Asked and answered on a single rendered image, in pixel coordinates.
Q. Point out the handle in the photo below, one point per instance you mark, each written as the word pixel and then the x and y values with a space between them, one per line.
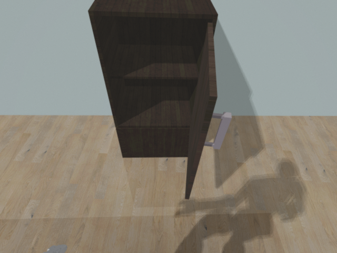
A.
pixel 224 124

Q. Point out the cupboard door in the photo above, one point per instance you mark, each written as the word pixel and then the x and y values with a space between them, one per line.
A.
pixel 204 103

